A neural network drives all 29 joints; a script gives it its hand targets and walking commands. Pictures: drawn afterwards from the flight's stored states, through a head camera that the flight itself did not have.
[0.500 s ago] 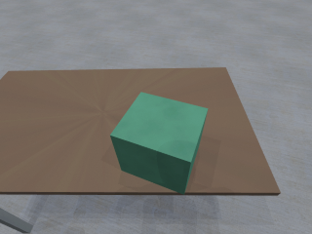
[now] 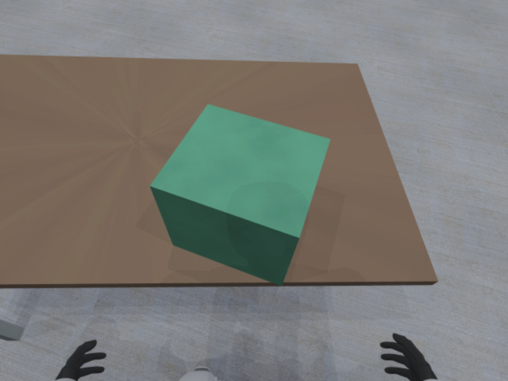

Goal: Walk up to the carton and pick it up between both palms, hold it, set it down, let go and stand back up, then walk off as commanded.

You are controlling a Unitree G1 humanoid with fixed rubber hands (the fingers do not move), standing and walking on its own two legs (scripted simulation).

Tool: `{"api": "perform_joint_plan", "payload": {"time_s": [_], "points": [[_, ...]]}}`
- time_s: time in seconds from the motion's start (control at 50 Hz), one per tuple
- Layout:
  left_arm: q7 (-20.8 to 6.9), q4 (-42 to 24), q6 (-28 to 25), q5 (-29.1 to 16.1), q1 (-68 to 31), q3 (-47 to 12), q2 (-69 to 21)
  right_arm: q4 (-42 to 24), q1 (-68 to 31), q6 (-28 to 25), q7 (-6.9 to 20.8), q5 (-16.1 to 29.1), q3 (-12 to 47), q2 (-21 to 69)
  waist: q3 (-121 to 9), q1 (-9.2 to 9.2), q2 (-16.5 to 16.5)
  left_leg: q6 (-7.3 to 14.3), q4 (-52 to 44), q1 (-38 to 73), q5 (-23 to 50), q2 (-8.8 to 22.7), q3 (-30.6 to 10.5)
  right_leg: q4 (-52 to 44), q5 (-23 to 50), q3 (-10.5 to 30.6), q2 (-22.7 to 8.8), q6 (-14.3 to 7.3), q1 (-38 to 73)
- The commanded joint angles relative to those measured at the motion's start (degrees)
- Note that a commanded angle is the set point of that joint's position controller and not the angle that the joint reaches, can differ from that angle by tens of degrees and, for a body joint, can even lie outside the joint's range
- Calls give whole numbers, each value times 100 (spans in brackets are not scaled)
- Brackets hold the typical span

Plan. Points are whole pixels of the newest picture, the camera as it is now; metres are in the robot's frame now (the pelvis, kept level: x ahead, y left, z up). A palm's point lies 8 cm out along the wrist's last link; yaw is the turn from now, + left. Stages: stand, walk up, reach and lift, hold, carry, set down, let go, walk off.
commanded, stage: reach and lift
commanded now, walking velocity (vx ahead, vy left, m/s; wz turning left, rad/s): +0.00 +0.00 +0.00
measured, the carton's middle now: (245, 196) +0.41 +0.04 +0.02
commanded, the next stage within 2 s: none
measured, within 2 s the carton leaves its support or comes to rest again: neither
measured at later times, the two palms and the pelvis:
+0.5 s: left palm out of the picture +0.11 +0.31 -0.05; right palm out of the picture +0.13 -0.22 -0.06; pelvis -0.01 +0.01 +0.02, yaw -3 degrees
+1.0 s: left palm (37, 356) +0.17 +0.31 -0.02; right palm out of the picture +0.13 -0.17 +0.00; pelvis -0.02 +0.06 +0.02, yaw -7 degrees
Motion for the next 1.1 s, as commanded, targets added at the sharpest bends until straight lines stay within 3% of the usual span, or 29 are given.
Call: {"api": "perform_joint_plan", "payload": {"time_s": [0.0,0.02,0.06,0.1,0.14,0.16,0.18,0.24,0.26,0.3,0.32,0.34,0.36,0.44,0.48,0.6,0.66,0.68,0.7,0.74,0.76,0.8,0.84,0.88,0.9,0.92,1.02,1.06,1.08], "points": [[-135,-1970,486,656,187,697,1278,-830,238,-369,-258,447,55,-1455,-2898,-40,418,-374,427,3413,3391,-83,47,-492,3947,-380,137,144,-689],[-169,-2099,429,697,292,814,1151,-1019,265,-516,-348,525,204,-1409,-3032,44,361,-394,361,3504,3860,-152,43,-546,4557,-318,153,231,-371],[-242,-2428,442,784,655,882,1134,-1044,593,-612,-542,556,151,-1301,-3072,-126,785,-460,187,3680,4022,-252,14,-571,4744,-372,174,268,-243],[-328,-1955,482,869,862,1060,1026,-1133,460,-590,-710,583,195,-1218,-2497,112,648,-386,-79,3355,3440,-369,75,-807,4686,-236,77,339,-141],[-309,-2236,428,800,829,1100,1080,-1368,594,-615,-825,606,198,-1073,-2249,188,848,-332,-371,3062,3059,-342,160,-943,4245,-219,40,321,54],[-264,-2352,423,710,640,1114,1093,-1588,564,-622,-809,623,189,-1042,-2317,91,773,-357,-420,3136,2941,-386,103,-977,4249,-154,68,353,-59],[-294,-2284,396,688,680,1115,1011,-1667,520,-654,-848,657,238,-1001,-2080,219,670,-368,-509,3021,2852,-348,210,-1084,4275,-162,7,392,45],[-281,-2172,281,581,539,1092,969,-2262,520,-487,-905,509,368,-616,-1348,277,390,-223,-952,2863,2006,-331,390,-1429,3523,-65,35,392,-194],[-233,-2461,271,594,577,1072,988,-2312,746,-403,-847,585,331,-624,-1214,225,766,-266,-1069,2853,1906,-289,480,-1551,3099,-114,28,319,-154],[-221,-2626,146,340,371,843,863,-2531,814,-313,-766,443,319,-397,-786,128,692,-244,-1310,2987,1400,-262,434,-1836,2282,-3,19,212,-439],[-174,-2646,50,278,253,948,983,-2963,777,-274,-772,509,343,-332,-754,287,723,-259,-1411,2755,1097,-225,494,-1922,1976,-2,-20,106,-451],[-164,-2769,-3,59,-4,737,1018,-3132,816,-190,-776,450,269,-261,-675,91,581,-196,-1480,2980,819,-209,522,-2031,1611,56,-73,118,-606],[-136,-2951,-126,-3,72,641,944,-3388,902,-206,-744,405,233,-212,-705,90,698,-179,-1542,2928,673,-165,512,-2049,1323,33,-60,26,-616],[-262,-2759,-338,-325,98,399,1089,-4098,1299,97,-929,307,288,214,-620,-8,47,-38,-1720,2871,322,-156,754,-2095,1544,23,-65,226,-406],[-367,-2774,-499,-414,57,344,1243,-4199,1558,194,-1000,269,270,437,-725,-79,33,7,-1750,2748,308,-175,752,-2130,1494,83,-91,277,-342],[-360,-2963,-684,-429,367,475,1252,-4841,1668,443,-1093,196,236,510,-862,40,244,39,-1814,2775,155,-171,740,-2327,707,139,-150,19,-365],[-472,-2827,-572,-487,469,518,1355,-5128,1625,557,-1241,261,270,456,-582,82,-289,32,-1495,3622,41,-323,645,-2630,-36,159,-358,-171,-1417],[-419,-2896,-532,-403,433,577,1312,-5129,1721,584,-1231,303,210,562,-520,131,96,-37,-1554,3463,87,-269,616,-2572,1,178,-388,-225,-1391],[-452,-2871,-431,-433,513,493,1123,-5151,1627,716,-1226,290,268,533,-453,66,91,-22,-1714,3325,-139,-182,627,-2517,-113,77,-218,-178,-1243],[-415,-3052,-422,-470,343,534,1181,-5418,1352,791,-1225,335,122,541,-560,226,451,-42,-1866,2895,-241,-119,677,-2416,-93,132,-119,-269,-797],[-349,-3250,-429,-586,347,362,1142,-5742,1348,795,-1208,315,-147,307,-811,78,615,6,-2082,2628,-611,145,478,-2217,14,34,29,-143,-261],[-266,-3387,-557,-445,596,430,890,-5841,1576,861,-1015,439,-177,194,-827,162,1056,63,-2644,1550,-1070,481,340,-1795,695,-42,387,-27,1020],[-215,-3565,-564,-425,778,432,875,-5917,1511,876,-932,618,-38,173,-740,261,1250,-45,-2659,1463,-846,520,229,-1699,928,-13,394,-19,1020],[-150,-3915,-689,-405,1040,269,705,-5969,1953,922,-769,647,-96,67,-784,185,1362,-207,-2680,1856,-679,635,-64,-1749,977,27,347,-104,721],[-201,-4058,-707,-563,1075,266,720,-6220,1948,905,-786,661,-15,240,-920,180,989,-308,-2442,2131,-201,477,-24,-2000,945,131,207,-130,563],[-147,-4078,-799,-531,992,312,717,-6060,2037,877,-743,679,-11,422,-889,284,1048,-356,-2390,2212,47,367,44,-2193,927,185,160,-209,455],[-267,-4355,-1053,-695,1081,90,808,-6517,2404,1002,-864,859,113,615,-922,25,1001,-348,-2231,2790,-48,273,-95,-2383,679,308,7,-218,-32],[-299,-4528,-1182,-874,1017,45,896,-6767,2319,928,-945,819,-11,664,-1129,122,825,-350,-2118,2745,58,306,-36,-2311,724,307,14,-205,-29],[-235,-4776,-1297,-947,1078,-81,871,-6839,2329,873,-960,921,-23,687,-1191,106,1071,-438,-2157,2669,209,383,-196,-2227,859,294,48,-208,87]]}}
